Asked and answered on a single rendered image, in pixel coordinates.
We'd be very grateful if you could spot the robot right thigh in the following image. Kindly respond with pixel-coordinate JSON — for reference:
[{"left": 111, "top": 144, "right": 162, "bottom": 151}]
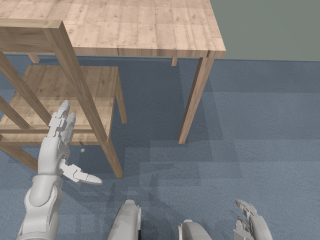
[{"left": 176, "top": 222, "right": 212, "bottom": 240}]

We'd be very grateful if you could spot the left robot forearm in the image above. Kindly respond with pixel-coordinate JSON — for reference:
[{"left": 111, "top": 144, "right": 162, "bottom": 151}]
[{"left": 16, "top": 173, "right": 64, "bottom": 240}]

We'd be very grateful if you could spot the table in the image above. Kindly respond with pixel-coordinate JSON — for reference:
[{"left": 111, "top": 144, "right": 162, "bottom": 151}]
[{"left": 0, "top": 0, "right": 226, "bottom": 144}]

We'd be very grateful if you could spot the robot right hand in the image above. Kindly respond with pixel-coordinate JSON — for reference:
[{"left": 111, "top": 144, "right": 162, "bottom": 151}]
[{"left": 233, "top": 199, "right": 273, "bottom": 240}]

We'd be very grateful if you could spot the robot thigh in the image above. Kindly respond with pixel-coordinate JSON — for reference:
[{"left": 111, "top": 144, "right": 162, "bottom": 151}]
[
  {"left": 106, "top": 203, "right": 142, "bottom": 240},
  {"left": 176, "top": 222, "right": 212, "bottom": 240}
]

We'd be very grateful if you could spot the robot left thigh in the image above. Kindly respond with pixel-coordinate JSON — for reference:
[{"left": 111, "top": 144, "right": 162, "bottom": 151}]
[{"left": 106, "top": 203, "right": 142, "bottom": 240}]

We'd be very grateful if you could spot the robot left hand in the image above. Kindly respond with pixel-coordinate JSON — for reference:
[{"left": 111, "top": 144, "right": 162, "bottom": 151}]
[{"left": 37, "top": 99, "right": 103, "bottom": 185}]

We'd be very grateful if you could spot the chair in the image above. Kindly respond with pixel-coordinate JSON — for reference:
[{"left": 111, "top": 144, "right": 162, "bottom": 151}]
[{"left": 0, "top": 18, "right": 127, "bottom": 178}]

